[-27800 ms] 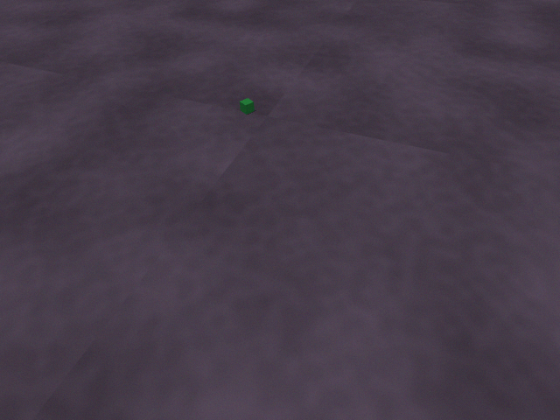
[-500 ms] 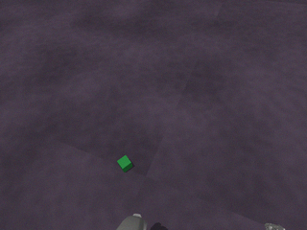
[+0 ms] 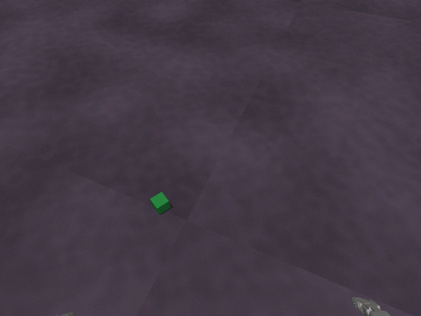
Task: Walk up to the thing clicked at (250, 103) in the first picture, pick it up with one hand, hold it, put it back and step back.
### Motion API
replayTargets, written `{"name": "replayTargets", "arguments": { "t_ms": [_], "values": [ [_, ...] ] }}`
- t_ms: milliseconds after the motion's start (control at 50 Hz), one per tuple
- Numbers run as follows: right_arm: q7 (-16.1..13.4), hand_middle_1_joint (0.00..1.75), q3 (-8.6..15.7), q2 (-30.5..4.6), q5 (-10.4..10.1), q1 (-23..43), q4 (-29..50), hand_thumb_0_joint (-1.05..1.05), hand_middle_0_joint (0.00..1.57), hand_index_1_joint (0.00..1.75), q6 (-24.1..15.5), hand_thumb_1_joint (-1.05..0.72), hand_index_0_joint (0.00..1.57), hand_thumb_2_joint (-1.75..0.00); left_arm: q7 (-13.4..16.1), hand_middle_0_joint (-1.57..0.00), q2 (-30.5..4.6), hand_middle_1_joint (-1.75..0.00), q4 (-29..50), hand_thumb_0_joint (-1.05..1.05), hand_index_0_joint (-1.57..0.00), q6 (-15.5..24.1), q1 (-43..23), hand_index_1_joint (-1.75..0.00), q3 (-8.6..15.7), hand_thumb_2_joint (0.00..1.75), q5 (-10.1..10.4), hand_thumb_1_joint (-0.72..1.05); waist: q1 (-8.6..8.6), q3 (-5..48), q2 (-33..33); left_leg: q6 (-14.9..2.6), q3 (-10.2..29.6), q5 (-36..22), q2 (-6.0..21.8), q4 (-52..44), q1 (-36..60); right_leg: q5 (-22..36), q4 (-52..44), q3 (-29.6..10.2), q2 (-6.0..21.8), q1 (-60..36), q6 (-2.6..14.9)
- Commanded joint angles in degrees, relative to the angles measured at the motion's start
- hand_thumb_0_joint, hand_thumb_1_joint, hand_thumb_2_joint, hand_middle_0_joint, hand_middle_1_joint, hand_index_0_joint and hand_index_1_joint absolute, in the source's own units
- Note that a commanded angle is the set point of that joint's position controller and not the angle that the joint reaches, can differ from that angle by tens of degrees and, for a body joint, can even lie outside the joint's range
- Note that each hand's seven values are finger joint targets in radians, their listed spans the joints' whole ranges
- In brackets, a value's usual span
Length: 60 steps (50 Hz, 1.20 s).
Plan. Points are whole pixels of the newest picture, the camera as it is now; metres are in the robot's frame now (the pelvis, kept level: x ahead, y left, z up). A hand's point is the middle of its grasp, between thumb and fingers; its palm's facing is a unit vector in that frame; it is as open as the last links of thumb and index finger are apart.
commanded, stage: walk up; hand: left
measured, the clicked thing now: (160, 203) +0.73 +0.28 -0.72
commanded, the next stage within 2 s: stand in 1.20 s
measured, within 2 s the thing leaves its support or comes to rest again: neither
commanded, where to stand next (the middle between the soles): +0.29 +0.04 m, yaw +0 degrees
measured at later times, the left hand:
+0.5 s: hand out of the picture +0.02 +0.29 -0.14, palm faces +0.09 -0.92 -0.37, open 7.4 cm
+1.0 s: hand out of the picture +0.07 +0.29 -0.13, palm faces +0.10 -0.93 -0.36, open 7.4 cm
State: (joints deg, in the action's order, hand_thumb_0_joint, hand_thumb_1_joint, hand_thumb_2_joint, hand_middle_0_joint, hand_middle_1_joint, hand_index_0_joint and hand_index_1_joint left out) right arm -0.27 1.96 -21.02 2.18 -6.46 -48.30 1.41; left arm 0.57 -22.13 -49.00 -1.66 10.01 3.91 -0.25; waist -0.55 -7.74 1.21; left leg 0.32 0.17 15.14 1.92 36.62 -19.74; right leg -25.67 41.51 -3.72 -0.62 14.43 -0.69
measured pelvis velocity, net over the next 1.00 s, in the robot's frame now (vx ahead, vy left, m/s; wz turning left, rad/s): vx -0.01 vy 0.02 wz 0.08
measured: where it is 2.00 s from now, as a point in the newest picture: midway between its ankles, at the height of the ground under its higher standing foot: outside the picture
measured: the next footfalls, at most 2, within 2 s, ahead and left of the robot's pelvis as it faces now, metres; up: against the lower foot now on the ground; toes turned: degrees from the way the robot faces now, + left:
right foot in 0.02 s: +0.03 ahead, -0.11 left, +0.00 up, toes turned +3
left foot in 0.34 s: +0.00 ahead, +0.14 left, +0.00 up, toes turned +3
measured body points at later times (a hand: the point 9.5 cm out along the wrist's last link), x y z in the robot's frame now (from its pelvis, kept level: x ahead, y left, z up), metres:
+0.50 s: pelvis -0.04 +0.01 +0.01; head -0.03 +0.02 +0.46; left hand +0.01 +0.34 -0.11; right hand +0.04 -0.29 -0.11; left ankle -0.05 +0.14 -0.72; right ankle -0.03 -0.12 -0.70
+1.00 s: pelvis -0.01 +0.02 +0.02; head +0.00 +0.03 +0.46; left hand +0.06 +0.34 -0.11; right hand +0.11 -0.27 -0.11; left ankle -0.04 +0.14 -0.72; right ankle -0.01 -0.12 -0.72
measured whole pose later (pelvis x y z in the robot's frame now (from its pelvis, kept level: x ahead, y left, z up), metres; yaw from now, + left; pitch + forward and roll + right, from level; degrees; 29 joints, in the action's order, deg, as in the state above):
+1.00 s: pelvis -0.01 +0.02 +0.02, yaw +5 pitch -2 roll +0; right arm 0.1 1.3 -19.2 0.7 -6.4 -59.2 -1.0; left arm 0.1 -21.3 -59.6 1.1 5.6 1.7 0.2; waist -0.7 -3.9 0.4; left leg -0.3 1.7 17.1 -0.6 28.2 -8.9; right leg -16.0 27.6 1.0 2.1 9.4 -1.4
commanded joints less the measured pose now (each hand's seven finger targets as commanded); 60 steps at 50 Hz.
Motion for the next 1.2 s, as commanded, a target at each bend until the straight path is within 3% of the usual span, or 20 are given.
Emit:
{"name": "replayTargets", "arguments": {
  "t_ms": [0,20,40,60,120,240,320,360,380,400,520,560,600,620,660,720,760,820,1120,1180],
  "values": [
    [0.08,0.3,3.0,-10.89,-1.28,-0.29,3.06,0.0,0.2,0.3,0.7,-0.9,0.2,-0.9,1.55,-0.2,-12.19,-0.3,-1.06,0.0,-0.2,4.18,6.14,-0.3,4.3,0.9,-1.89,0.9,-1.23,11.02,-5.61,-5.68,6.83,-1.27,4.15,4.51,-1.63,11.41,-21.92,-4.04,2.1,-12.51,1.76],
    [0.17,0.3,1.95,-7.21,-1.94,-1.56,3.83,0.0,0.2,0.3,0.56,-0.9,0.2,-0.9,1.5,-0.2,-16.13,-0.3,-0.37,0.0,-0.2,4.61,4.44,-0.3,5.09,0.9,-2.63,0.9,-0.32,8.85,8.23,-1.59,5.79,13.24,-3.58,10.46,-13.28,6.03,-24.43,-22.17,13.29,-12.75,5.5],
    [-0.51,0.3,3.2,-11.08,-1.21,0.76,3.94,0.0,0.2,0.3,0.99,-0.9,0.2,-0.9,1.47,-0.2,-21.02,-0.3,1.74,0.0,-0.2,4.19,-0.27,-0.3,5.97,0.9,-2.46,0.9,-2.03,5.94,7.39,-0.29,10.1,19.04,-2.73,17.59,-7.04,-3.36,-26.82,-29.81,23.65,4.53,14.54],
    [-0.49,0.3,4.57,-14.0,-1.19,0.06,2.41,0.0,0.2,0.3,1.16,-0.9,0.2,-0.9,1.64,-0.2,-20.74,-0.3,3.24,0.0,-0.2,4.05,-5.37,-0.3,5.73,0.9,-2.37,0.9,-0.71,1.24,8.16,-0.03,11.59,17.14,-0.77,23.49,-1.47,-8.87,-29.15,-31.67,25.13,14.63,16.09],
    [0.21,0.3,4.2,-12.72,-1.86,-3.37,-0.68,0.0,0.2,0.3,0.33,-0.9,0.2,-0.9,1.4,-0.2,-13.5,-0.3,2.4,0.0,-0.2,4.59,-6.1,-0.3,4.29,0.9,-1.82,0.9,1.53,0.65,3.74,0.07,10.82,10.36,-4.29,21.9,-6.76,7.35,-22.7,-12.28,13.68,3.41,10.14],
    [0.9,0.3,3.15,-10.97,-0.63,-1.76,-0.52,0.0,0.2,0.3,-1.53,-0.9,0.2,-0.9,0.45,-0.2,-13.53,-0.3,0.84,0.0,-0.2,4.61,1.42,-0.3,4.73,0.9,-2.1,0.9,-3.52,5.75,10.32,1.38,4.14,14.11,-1.92,3.43,-7.13,4.11,-21.25,-11.04,13.81,-10.64,10.54],
    [0.44,0.3,3.55,-10.18,-0.54,-7.3,-3.67,0.0,0.2,0.3,-3.19,-0.9,0.2,-0.9,-0.11,-0.2,-12.69,-0.3,1.47,0.0,-0.2,3.29,-0.55,-0.3,3.48,0.9,-0.89,0.9,0.07,9.76,8.35,-0.19,-0.9,-0.68,-4.14,-17.02,10.31,23.72,-10.39,-3.46,10.89,-5.91,7.12],
    [-0.22,0.3,4.75,-14.45,0.26,-8.89,-3.88,0.0,0.2,0.3,-4.09,-0.9,0.2,-0.9,-0.15,-0.2,-7.37,-0.3,2.44,0.0,-0.2,3.26,-0.78,-0.3,1.28,0.9,0.06,0.9,0.86,13.78,-5.88,-4.83,19.16,-11.08,9.6,-18.98,19.98,17.68,2.46,2.6,3.23,5.39,1.83],
    [-0.09,0.3,4.9,-18.08,-0.06,-6.21,-3.41,0.0,0.2,0.3,-3.77,-0.9,0.2,-0.9,0.16,-0.2,-8.92,-0.3,1.4,0.0,-0.2,2.85,-4.0,-0.3,2.0,0.9,0.45,0.9,1.06,10.24,-9.01,-11.21,26.9,-0.11,15.45,-20.1,12.04,-4.92,2.63,4.41,0.2,6.8,1.3],
    [0.11,0.3,5.44,-19.23,-0.15,-5.48,-3.43,0.0,0.2,0.3,-3.63,-0.9,0.2,-0.9,0.2,-0.2,-12.01,-0.3,1.14,0.0,-0.2,2.69,-5.25,-0.3,2.66,0.9,-0.17,0.9,2.19,6.88,-9.54,-14.38,27.43,8.51,16.46,-21.07,5.65,-9.41,6.78,1.19,2.31,4.98,1.82],
    [0.43,0.3,3.05,-12.28,-1.09,-0.33,-2.83,0.0,0.2,0.3,-2.79,-0.9,0.2,-0.9,-0.11,-0.2,-9.23,-0.3,-3.92,0.0,-0.2,4.41,1.1,-0.3,2.05,0.9,-0.31,0.9,-1.74,5.57,-9.57,-5.49,9.84,-8.43,5.82,-11.28,3.69,12.15,-18.94,5.88,0.55,-7.34,1.64],
    [0.29,0.3,2.17,-9.96,-2.19,0.55,-1.6,0.0,0.2,0.3,-2.46,-0.9,0.2,-0.9,0.67,-0.2,-12.3,-0.3,-5.11,0.0,-0.2,5.07,4.15,-0.3,2.76,0.9,-1.1,0.9,-2.75,9.38,-3.43,-2.39,6.01,-7.79,1.68,-2.33,-2.04,19.65,-20.22,-4.27,6.6,-15.61,4.18],
    [-0.16,0.3,2.44,-8.99,-1.91,-2.26,-2.96,0.0,0.2,0.3,-1.9,-0.9,0.2,-0.9,0.54,-0.2,-17.29,-0.3,-3.87,0.0,-0.2,5.16,-1.55,-0.3,3.17,0.9,-1.32,0.9,-0.43,6.57,3.54,-1.01,2.93,15.66,-2.7,6.44,-0.53,1.64,-26.53,-18.93,20.32,-3.61,12.63],
    [0.0,0.3,3.02,-10.39,-1.54,-5.05,-4.5,0.0,0.2,0.3,-1.95,-0.9,0.2,-0.9,0.24,-0.2,-16.73,-0.3,-2.3,0.0,-0.2,4.99,-5.83,-0.3,3.11,0.9,-1.67,0.9,1.55,4.38,3.66,-0.87,3.23,14.94,-0.56,5.99,3.57,-2.67,-26.19,-18.83,20.72,2.06,13.55],
    [0.31,0.3,2.75,-10.24,-1.47,-6.32,-6.19,0.0,0.2,0.3,-2.84,-0.9,0.2,-0.9,0.0,-0.2,-13.22,-0.3,-1.89,0.0,-0.2,4.6,-8.33,-0.3,2.01,0.9,-1.19,0.9,3.25,3.94,3.58,-1.94,3.76,6.26,-0.7,-8.17,7.69,4.56,-21.97,-8.32,13.85,3.19,8.25],
    [0.13,0.3,2.98,-12.22,-0.84,-2.75,-5.63,0.0,0.2,0.3,-4.2,-0.9,0.2,-0.9,-0.28,-0.2,-9.14,-0.3,-3.44,0.0,-0.2,4.74,-5.39,-0.3,0.85,0.9,0.2,0.9,0.25,9.23,-1.39,-5.16,13.95,-13.77,7.37,-16.27,11.46,22.16,-10.6,1.99,4.61,-0.96,1.83],
    [0.22,0.3,2.77,-13.47,-1.06,0.91,-5.27,0.0,0.2,0.3,-4.31,-0.9,0.2,-0.9,-0.3,-0.2,-10.16,-0.3,-4.95,0.0,-0.2,4.66,-4.39,-0.3,1.16,0.9,0.07,0.9,-1.33,8.73,-2.33,-6.53,13.25,-15.06,8.69,-14.0,8.02,14.68,-14.0,2.72,4.11,-5.36,1.65],
    [-0.19,0.3,2.39,-11.52,-1.42,-0.01,-6.14,0.0,0.2,0.3,-3.99,-0.9,0.2,-0.9,0.02,-0.2,-10.95,-0.3,-5.84,0.0,-0.2,5.05,-5.3,-0.3,1.03,0.9,0.15,0.9,-0.08,11.01,-3.01,-2.68,5.87,-26.08,3.74,-10.89,10.2,30.24,-14.13,0.41,6.94,-9.61,3.01],
    [0.01,0.3,1.95,-10.17,-1.4,4.44,-8.09,0.0,0.2,0.3,-3.01,-0.9,0.2,-0.9,0.23,-0.2,-11.04,-0.3,-8.3,0.0,-0.2,4.18,-7.94,-0.3,0.39,0.9,-0.21,0.9,-0.14,9.31,-0.65,-2.62,5.54,-13.5,3.31,-14.41,10.06,24.47,-18.79,0.43,7.53,-9.98,2.69],
    [-0.09,0.3,1.66,-11.21,-1.58,4.86,-8.96,0.0,0.2,0.3,-3.43,-0.9,0.2,-0.9,0.18,-0.2,-9.46,-0.3,-9.42,0.0,-0.2,4.04,-8.37,-0.3,-0.72,0.9,-0.07,0.9,0.22,9.24,-1.43,-2.36,6.95,-23.28,5.14,-16.52,12.93,32.18,-19.5,0.35,8.15,-10.09,2.02]
  ]
}}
